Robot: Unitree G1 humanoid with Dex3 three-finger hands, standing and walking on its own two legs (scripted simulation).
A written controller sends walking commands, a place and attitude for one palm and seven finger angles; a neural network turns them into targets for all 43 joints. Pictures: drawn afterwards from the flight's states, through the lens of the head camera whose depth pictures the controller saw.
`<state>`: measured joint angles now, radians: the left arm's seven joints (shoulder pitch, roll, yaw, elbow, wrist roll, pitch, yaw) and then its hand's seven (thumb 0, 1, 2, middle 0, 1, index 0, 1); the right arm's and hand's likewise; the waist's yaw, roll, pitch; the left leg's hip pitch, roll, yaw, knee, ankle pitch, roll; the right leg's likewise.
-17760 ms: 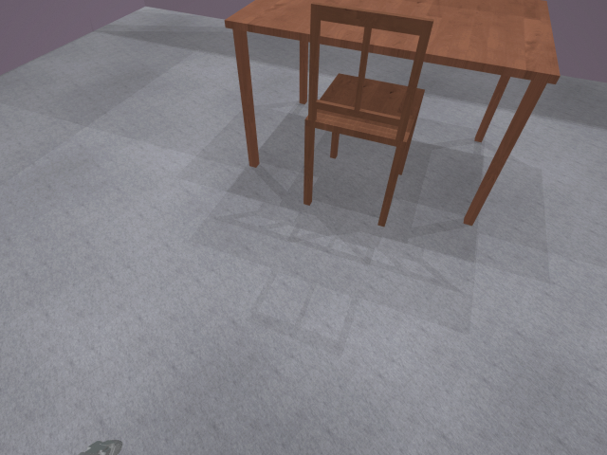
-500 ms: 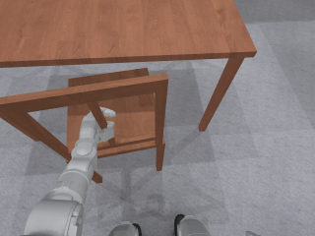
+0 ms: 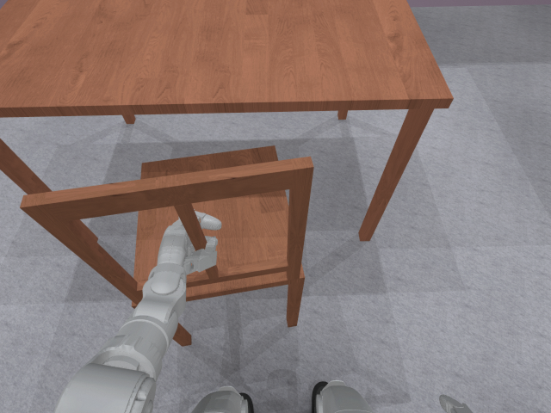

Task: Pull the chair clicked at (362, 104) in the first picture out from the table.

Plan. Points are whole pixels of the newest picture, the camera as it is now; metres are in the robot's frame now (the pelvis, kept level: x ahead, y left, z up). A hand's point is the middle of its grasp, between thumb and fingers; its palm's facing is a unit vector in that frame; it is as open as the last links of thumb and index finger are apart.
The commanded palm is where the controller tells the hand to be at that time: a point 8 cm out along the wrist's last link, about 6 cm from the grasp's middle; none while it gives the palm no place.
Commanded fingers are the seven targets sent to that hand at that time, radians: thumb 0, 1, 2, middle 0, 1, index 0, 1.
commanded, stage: step backward, pulling the chair out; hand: left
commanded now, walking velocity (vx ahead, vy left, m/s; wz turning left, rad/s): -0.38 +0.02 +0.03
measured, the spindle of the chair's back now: (200, 244) +0.39 +0.14 -0.06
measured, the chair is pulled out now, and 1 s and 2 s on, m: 0.20 0.22 0.47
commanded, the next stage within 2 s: none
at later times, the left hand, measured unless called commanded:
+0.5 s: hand (209, 255) +0.36 +0.12 -0.05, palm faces -0.04 -0.98 -0.17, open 5.2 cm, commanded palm +0.37 +0.17 -0.04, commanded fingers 0.00 0.90 0.90 -0.50 -1.45 -0.50 -1.45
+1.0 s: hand (205, 265) +0.34 +0.12 -0.05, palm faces -0.02 -0.99 -0.16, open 5.2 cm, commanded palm +0.34 +0.17 -0.04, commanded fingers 0.00 0.90 0.90 -0.50 -1.45 -0.50 -1.45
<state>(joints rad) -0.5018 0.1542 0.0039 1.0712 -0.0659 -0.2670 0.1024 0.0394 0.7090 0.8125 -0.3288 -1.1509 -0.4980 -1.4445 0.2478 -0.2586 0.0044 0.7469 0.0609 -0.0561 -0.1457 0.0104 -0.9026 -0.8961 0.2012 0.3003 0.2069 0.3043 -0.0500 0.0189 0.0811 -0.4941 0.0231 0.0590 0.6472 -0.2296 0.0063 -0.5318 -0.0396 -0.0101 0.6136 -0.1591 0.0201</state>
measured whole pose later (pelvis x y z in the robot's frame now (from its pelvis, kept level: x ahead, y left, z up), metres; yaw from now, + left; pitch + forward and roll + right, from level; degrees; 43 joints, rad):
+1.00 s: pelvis -0.05 +0.01 +0.01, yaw +1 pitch +3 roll +0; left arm -0.62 0.18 0.02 1.08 -0.05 -0.18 0.09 0.06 0.72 0.79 -0.27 -1.19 -0.50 -1.44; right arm 0.20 -0.28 -0.01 0.79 0.03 -0.06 -0.15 0.01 -0.90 -0.90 0.20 0.30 0.21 0.30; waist -0.07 -0.01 0.16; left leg -0.41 -0.02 -0.01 0.61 -0.25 0.01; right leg -0.47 -0.05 -0.02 0.61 -0.19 0.02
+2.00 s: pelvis -0.28 +0.00 +0.01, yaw +4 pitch +3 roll +0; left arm -0.61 0.14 0.02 1.11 -0.05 -0.15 0.07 0.07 0.69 0.82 -0.30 -1.21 -0.50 -1.44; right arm 0.20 -0.31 0.00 0.84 0.04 -0.07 -0.15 0.01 -0.90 -0.90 0.20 0.30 0.21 0.30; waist -0.08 0.03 0.14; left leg -0.31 0.01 -0.02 0.56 -0.29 -0.03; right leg -0.44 -0.07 -0.05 0.56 -0.18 0.03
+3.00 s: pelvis -0.39 -0.02 +0.02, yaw +1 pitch -1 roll +0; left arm 0.04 0.08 -0.11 0.61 -0.02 -0.10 0.09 0.04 0.69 0.84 -0.31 -1.26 -0.50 -1.44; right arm 0.22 -0.21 0.04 0.70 0.00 -0.04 -0.11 0.01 -0.90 -0.90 0.20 0.30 0.21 0.30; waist -0.01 0.05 0.02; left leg -0.15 0.02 0.03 0.45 -0.27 -0.02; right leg -0.26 -0.02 -0.03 0.46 -0.17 0.00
